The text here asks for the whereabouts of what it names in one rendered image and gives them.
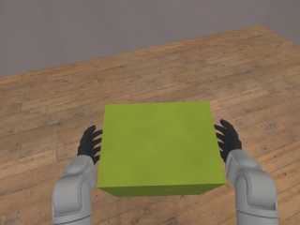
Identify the robot right hand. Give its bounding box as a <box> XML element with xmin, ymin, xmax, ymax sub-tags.
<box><xmin>214</xmin><ymin>119</ymin><xmax>242</xmax><ymax>163</ymax></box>

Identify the carton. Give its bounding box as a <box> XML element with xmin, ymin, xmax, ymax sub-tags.
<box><xmin>97</xmin><ymin>101</ymin><xmax>227</xmax><ymax>198</ymax></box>

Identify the right robot forearm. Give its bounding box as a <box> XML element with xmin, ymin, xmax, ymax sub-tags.
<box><xmin>225</xmin><ymin>149</ymin><xmax>278</xmax><ymax>225</ymax></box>

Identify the left robot forearm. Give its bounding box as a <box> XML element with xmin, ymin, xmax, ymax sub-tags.
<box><xmin>52</xmin><ymin>155</ymin><xmax>97</xmax><ymax>225</ymax></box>

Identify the robot left hand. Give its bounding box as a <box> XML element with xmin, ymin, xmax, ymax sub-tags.
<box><xmin>77</xmin><ymin>125</ymin><xmax>103</xmax><ymax>165</ymax></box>

